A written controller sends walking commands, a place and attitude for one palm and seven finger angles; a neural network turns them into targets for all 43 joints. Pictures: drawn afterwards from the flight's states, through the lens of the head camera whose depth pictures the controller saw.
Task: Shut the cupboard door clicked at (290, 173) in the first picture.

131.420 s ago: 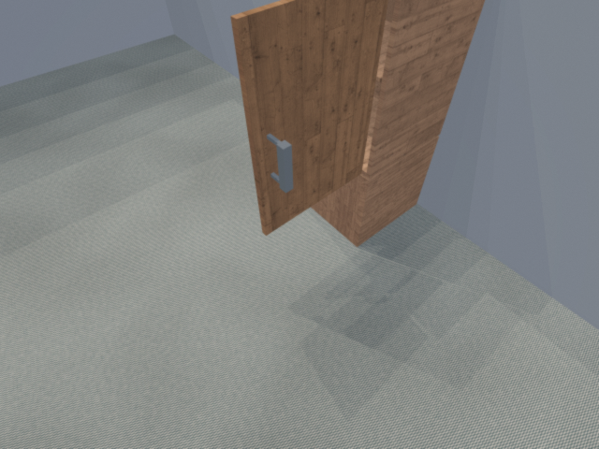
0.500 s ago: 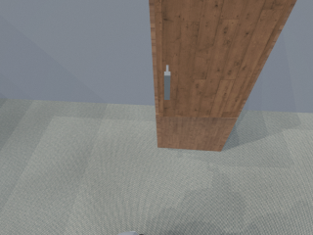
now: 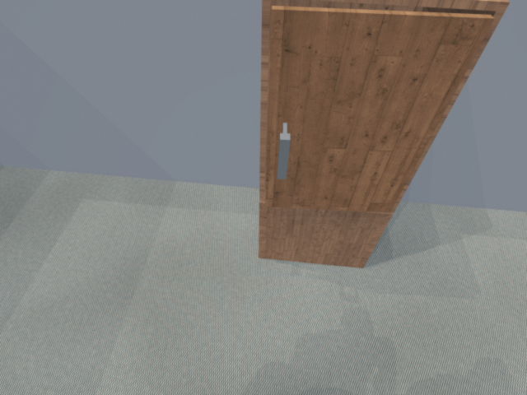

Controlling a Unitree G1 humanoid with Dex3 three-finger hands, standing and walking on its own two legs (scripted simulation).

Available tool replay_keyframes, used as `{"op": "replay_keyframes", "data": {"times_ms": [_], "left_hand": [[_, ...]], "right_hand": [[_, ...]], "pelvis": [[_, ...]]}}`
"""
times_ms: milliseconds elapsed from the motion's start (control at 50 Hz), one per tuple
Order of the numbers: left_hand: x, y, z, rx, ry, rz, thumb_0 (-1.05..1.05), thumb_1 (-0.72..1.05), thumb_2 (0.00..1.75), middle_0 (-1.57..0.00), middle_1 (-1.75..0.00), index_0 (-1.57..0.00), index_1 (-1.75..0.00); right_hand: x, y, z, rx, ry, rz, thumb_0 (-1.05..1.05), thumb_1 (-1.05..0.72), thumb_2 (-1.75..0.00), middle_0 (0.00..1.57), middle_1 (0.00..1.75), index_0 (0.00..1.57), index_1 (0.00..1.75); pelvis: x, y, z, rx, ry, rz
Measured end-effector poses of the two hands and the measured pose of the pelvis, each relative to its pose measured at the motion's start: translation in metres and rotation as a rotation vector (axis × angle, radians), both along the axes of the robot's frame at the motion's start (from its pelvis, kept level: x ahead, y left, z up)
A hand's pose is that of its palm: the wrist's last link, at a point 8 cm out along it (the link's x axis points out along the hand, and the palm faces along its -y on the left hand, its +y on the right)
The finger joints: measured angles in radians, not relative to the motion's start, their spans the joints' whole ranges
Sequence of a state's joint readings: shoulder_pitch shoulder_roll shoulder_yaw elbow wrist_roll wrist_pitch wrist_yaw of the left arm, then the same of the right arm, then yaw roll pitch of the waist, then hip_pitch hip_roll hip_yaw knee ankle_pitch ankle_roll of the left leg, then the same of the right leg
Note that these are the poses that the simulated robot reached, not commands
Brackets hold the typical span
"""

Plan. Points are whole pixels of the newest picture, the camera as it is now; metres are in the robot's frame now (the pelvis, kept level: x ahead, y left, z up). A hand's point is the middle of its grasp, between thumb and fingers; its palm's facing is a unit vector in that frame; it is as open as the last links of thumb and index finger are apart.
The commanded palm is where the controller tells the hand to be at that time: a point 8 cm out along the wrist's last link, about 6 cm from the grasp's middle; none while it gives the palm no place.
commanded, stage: look again from close up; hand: left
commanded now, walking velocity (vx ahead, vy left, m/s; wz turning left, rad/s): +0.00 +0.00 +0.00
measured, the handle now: (283, 151) +0.68 +0.00 -0.07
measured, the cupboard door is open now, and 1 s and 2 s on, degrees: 3 3 3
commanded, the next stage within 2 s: shuffle to correct the standing spot in 0.42 s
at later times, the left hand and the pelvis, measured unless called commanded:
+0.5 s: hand out of the picture -0.03 +0.16 -0.17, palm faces +0.05 -0.99 -0.15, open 7.3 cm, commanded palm none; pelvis +0.02 +0.02 +0.00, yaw +0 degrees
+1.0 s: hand out of the picture -0.02 +0.13 -0.18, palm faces +0.08 -0.98 -0.18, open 7.3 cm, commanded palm none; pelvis +0.08 -0.02 -0.02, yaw +0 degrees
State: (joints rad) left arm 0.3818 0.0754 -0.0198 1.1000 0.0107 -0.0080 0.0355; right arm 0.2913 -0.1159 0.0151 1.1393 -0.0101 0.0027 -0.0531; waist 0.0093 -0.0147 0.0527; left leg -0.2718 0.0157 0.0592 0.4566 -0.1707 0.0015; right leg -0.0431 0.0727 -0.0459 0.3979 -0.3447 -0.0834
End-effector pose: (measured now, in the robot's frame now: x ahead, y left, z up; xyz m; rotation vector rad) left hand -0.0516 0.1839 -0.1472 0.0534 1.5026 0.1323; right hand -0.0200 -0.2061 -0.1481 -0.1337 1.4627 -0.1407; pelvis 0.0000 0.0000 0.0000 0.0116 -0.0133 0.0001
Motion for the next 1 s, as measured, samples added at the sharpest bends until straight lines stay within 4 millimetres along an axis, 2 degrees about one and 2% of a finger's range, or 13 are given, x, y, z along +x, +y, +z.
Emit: {"op": "replay_keyframes", "data": {"times_ms": [120, 300, 460, 640, 760, 860, 920, 1000], "left_hand": [[-0.001, 0.013, 0.002, 0.022, 0.016, 0.002, 0.00, 0.91, 0.90, -0.20, -0.30, -0.20, -0.30], [0.009, 0.027, 0.004, 0.047, -0.002, -0.002, 0.00, 0.91, 0.90, -0.20, -0.30, -0.20, -0.30], [0.017, 0.026, 0.002, 0.034, -0.012, -0.003, 0.00, 0.91, 0.90, -0.20, -0.30, -0.20, -0.30], [0.017, 0.023, -0.002, 0.011, 0.011, -0.004, 0.00, 0.91, 0.90, -0.20, -0.30, -0.20, -0.30], [0.018, 0.023, -0.008, 0.007, 0.052, -0.017, 0.00, 0.91, 0.90, -0.20, -0.30, -0.20, -0.30], [0.027, 0.017, -0.005, 0.037, 0.065, -0.013, 0.00, 0.91, 0.90, -0.20, -0.30, -0.20, -0.30], [0.031, 0.011, -0.003, 0.062, 0.052, 0.022, 0.00, 0.91, 0.90, -0.20, -0.30, -0.20, -0.30], [0.024, -0.006, -0.001, 0.057, 0.105, 0.044, 0.00, 0.91, 0.90, -0.20, -0.30, -0.20, -0.30]], "right_hand": [[0.003, 0.009, -0.001, 0.006, 0.003, 0.002, 0.01, -0.93, -0.90, 0.20, 0.30, 0.19, 0.30], [0.013, 0.014, -0.002, 0.008, -0.010, 0.009, 0.02, -0.93, -0.90, 0.20, 0.30, 0.20, 0.30], [0.021, 0.015, -0.001, -0.001, -0.016, 0.016, 0.01, -0.93, -0.90, 0.20, 0.30, 0.19, 0.30], [0.027, 0.015, -0.001, -0.007, -0.020, 0.007, 0.01, -0.93, -0.90, 0.20, 0.30, 0.19, 0.30], [0.028, 0.007, -0.008, -0.011, -0.014, -0.033, 0.00, -0.92, -0.90, 0.20, 0.30, 0.20, 0.30], [0.030, -0.012, -0.016, -0.010, 0.010, -0.049, 0.00, -0.91, -0.90, 0.20, 0.30, 0.20, 0.30], [0.043, -0.024, -0.016, -0.015, 0.041, -0.028, 0.00, -0.91, -0.90, 0.20, 0.30, 0.20, 0.30], [0.089, -0.039, -0.013, -0.031, 0.004, 0.006, 0.01, -0.91, -0.90, 0.20, 0.30, 0.20, 0.30]], "pelvis": [[0.006, 0.007, 0.001, 0.004, 0.001, -0.001], [0.014, 0.014, 0.001, 0.010, 0.002, -0.002], [0.019, 0.017, 0.001, 0.013, 0.006, -0.001], [0.025, 0.018, -0.002, 0.015, 0.008, -0.005], [0.035, 0.010, -0.010, 0.030, 0.033, -0.021], [0.044, -0.004, -0.015, 0.022, 0.062, -0.023], [0.059, -0.015, -0.016, 0.017, 0.065, -0.002], [0.078, -0.024, -0.015, 0.021, 0.058, -0.005]]}}
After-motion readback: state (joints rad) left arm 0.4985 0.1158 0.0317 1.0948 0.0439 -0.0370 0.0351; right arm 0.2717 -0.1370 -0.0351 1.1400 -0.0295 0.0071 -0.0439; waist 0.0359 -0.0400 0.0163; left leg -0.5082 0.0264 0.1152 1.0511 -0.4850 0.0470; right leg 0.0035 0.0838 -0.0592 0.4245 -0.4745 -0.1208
